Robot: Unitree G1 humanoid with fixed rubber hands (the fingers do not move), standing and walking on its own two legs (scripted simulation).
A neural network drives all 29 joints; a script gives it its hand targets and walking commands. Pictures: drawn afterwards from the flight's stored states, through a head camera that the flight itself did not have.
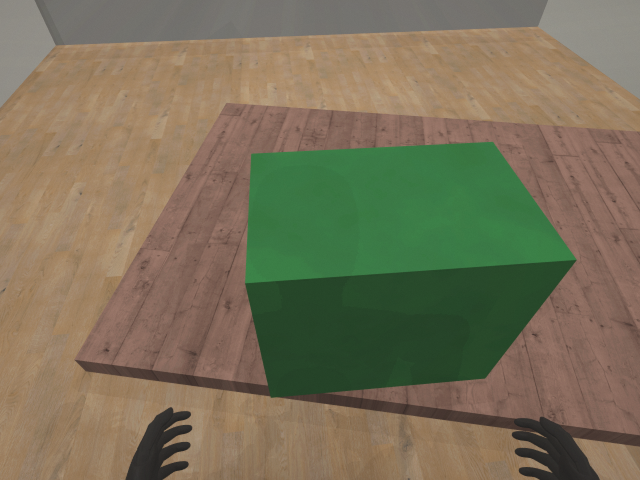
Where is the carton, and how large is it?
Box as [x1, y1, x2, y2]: [245, 142, 576, 397]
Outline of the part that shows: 492,142 251,154 245,284 271,397 484,378 576,259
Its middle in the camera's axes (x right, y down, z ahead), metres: +0.08 +0.05 +0.52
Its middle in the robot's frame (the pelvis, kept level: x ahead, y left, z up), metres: +0.37 -0.03 +0.05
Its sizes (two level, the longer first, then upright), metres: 0.313 0.200 0.273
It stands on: a table, 0.70 m high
